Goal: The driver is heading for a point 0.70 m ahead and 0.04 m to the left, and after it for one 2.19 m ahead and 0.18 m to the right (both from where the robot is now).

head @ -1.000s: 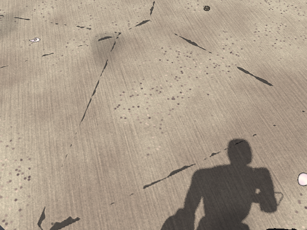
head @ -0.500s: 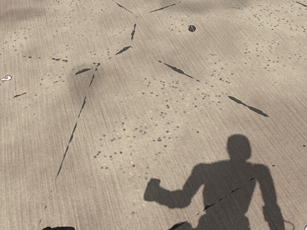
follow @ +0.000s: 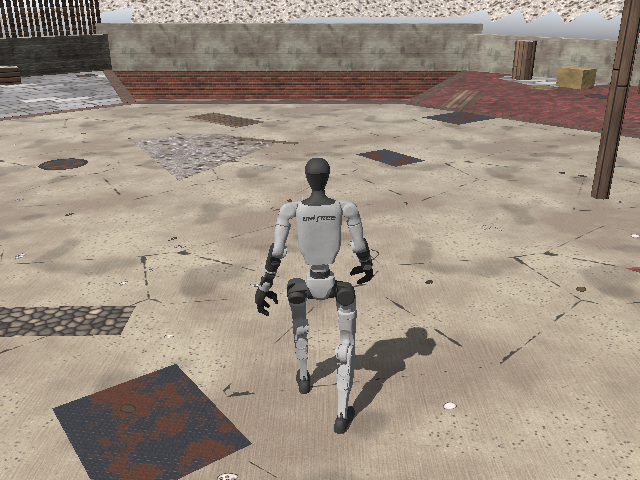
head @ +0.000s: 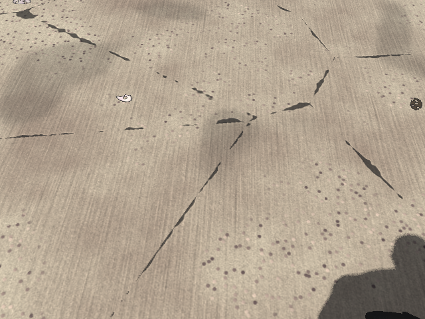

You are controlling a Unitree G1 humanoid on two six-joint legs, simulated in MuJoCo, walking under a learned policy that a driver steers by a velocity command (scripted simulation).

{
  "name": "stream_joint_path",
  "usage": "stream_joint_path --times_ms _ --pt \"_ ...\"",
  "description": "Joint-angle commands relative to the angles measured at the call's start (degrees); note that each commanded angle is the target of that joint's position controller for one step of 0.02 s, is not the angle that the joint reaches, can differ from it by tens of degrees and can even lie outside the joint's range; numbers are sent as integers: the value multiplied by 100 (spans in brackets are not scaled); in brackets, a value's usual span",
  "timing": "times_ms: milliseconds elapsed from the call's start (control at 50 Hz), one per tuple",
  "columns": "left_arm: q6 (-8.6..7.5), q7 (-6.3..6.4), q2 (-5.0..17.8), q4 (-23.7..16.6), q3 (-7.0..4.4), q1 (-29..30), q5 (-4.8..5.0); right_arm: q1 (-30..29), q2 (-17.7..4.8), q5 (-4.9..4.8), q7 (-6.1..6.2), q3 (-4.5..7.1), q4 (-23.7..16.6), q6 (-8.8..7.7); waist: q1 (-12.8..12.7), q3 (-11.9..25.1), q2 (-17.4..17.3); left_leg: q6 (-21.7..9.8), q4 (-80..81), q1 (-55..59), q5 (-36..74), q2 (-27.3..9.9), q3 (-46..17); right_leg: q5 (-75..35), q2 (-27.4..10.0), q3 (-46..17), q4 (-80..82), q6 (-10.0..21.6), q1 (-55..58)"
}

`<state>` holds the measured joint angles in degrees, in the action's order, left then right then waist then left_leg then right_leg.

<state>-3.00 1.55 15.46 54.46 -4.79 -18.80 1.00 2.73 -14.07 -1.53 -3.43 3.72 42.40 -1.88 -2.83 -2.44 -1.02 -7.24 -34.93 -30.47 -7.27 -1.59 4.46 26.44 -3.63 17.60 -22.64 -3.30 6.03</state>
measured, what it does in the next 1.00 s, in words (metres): walks ahead: right foot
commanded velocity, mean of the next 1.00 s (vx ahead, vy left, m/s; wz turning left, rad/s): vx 0.47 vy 0.00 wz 0.20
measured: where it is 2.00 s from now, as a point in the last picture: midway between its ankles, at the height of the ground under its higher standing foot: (206, 253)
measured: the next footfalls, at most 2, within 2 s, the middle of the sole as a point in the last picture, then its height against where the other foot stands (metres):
right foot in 0.52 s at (249, 304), level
left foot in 1.02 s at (166, 234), level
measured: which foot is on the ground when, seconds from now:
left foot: down 0.00-0.54, up 0.56-1.00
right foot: down 0.00-0.02, up 0.04-0.50, down 0.52-1.00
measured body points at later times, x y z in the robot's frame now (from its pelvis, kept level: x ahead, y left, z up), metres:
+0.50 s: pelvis +0.29 +0.01 +0.01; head +0.32 +0.02 +0.46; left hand +0.47 +0.28 -0.07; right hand +0.36 -0.27 -0.10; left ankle +0.13 +0.08 -0.72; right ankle +0.46 -0.08 -0.71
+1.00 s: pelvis +0.55 +0.06 +0.02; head +0.58 +0.06 +0.47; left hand +0.48 +0.32 -0.11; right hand +0.82 -0.12 -0.06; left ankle +0.68 +0.21 -0.70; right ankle +0.46 -0.07 -0.72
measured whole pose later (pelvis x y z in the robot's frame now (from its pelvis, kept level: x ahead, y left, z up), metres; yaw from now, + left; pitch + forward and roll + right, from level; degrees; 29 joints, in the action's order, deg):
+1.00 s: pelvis +0.55 +0.06 +0.02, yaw +10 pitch +2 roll -2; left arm -2.9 0.3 15.2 51.5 -3.0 -22.0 1.2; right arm 0.8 -14.2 0.4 -1.1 2.4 40.5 -5.3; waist -5.7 -2.0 -2.0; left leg -0.8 -27.2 -30.5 3.8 -1.8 -3.3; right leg 19.4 3.2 -1.0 -19.3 1.4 -1.8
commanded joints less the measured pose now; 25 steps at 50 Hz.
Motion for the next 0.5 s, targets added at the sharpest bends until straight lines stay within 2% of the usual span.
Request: stream_joint_path --times_ms 20,40,60,80,100,120,140,160,200,260,320,360,420,460,480,500 --pt "-43 33 798 -565 -98 238 -156 2237 -1665 -24 204 651 202 51 1226 1364 -563 -719 342 3797 60 -461 -1417 -3286 -682 -257 -3965 367 -2304" --pt "-266 -37 162 -913 106 -94 -152 1902 -2040 5 183 649 3 -33 572 2051 -1489 -1924 1434 5215 -1160 -1710 -5015 821 638 -1350 -5757 93 -4486" --pt "-502 -126 701 -1024 12 622 96 2063 -1514 60 141 489 -28 -102 991 2077 -653 -1681 1961 5258 -1297 -1747 -5099 639 394 -2323 -6027 254 -5152" --pt "-600 -164 762 -1144 -1 935 226 1871 -1225 75 145 415 5 -176 916 1348 -492 -1422 1914 4705 -921 -1582 -4198 134 138 -2256 -5755 418 -5470" --pt "-627 -121 721 -1058 1 915 114 1459 -1027 40 142 353 -66 -225 626 891 89 -1181 1881 3787 -289 -1298 -3457 -336 -146 -2261 -5203 459 -5147" --pt "-573 -67 767 -971 -59 936 -68 1070 -778 50 149 277 -142 -232 423 635 247 -930 1961 3060 229 -994 -2845 -650 -330 -2230 -4678 467 -4683" --pt "-492 -79 790 -996 -89 761 -88 910 -798 123 180 260 -242 -242 217 626 -76 -1015 2069 2581 661 -980 -2743 -808 -402 -2286 -4513 398 -4298" --pt "-420 -81 784 -1016 -100 704 -116 877 -819 112 203 267 -266 -255 164 580 -53 -1049 2164 2323 964 -919 -2650 -841 -418 -2269 -4290 296 -4130" --pt "-321 -79 617 -1064 -73 811 -166 1005 -916 88 283 284 -228 -275 138 491 23 -1014 2266 1992 1323 -763 -2195 -1175 -380 -2123 -3739 131 -4065" --pt "-294 -98 431 -1253 8 1413 -189 1321 -950 73 387 274 -98 -270 376 314 -102 -784 2310 1910 1596 -527 -1700 -2336 -263 -1988 -2473 1 -4178" --pt "-343 -187 300 -1375 84 1929 -123 1574 -924 66 408 246 24 -252 654 213 -298 -536 2346 1841 917 -384 -1475 -3428 -42 -1867 -1320 68 -3775" --pt "-372 -238 360 -1472 91 2215 -71 1755 -957 62 396 240 135 -258 787 65 -353 -528 2343 2017 565 -547 -1638 -3609 14 -1884 -995 142 -3771" --pt "-434 -325 489 -1633 80 2497 -69 2011 -963 54 410 237 288 -215 864 -57 -347 -528 1973 2845 862 -895 -1933 -3100 58 -1936 -660 345 -4216" --pt "-471 -370 561 -1659 65 2396 -65 2063 -1020 69 446 256 344 -161 761 -43 -427 -448 1732 3256 1372 -1081 -2071 -2604 111 -1911 -518 504 -4185" --pt "-483 -375 619 -1626 43 2206 -61 2010 -1058 71 458 268 343 -136 641 33 -500 -384 1544 3346 1910 -1088 -2065 -2354 189 -1836 -472 595 -3918" --pt "-494 -362 728 -1523 -16 1782 -66 1885 -1088 73 460 269 313 -116 387 275 -543 -299 1116 3338 2896 -958 -1942 -2271 362 -1672 -345 726 -3275"
Velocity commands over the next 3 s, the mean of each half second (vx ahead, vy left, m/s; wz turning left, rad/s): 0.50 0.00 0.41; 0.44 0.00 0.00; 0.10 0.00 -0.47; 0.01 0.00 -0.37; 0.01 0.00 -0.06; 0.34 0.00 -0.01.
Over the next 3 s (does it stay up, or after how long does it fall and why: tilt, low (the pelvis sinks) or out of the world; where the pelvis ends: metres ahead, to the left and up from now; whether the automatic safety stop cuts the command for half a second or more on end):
stays up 0.80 0.01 0.03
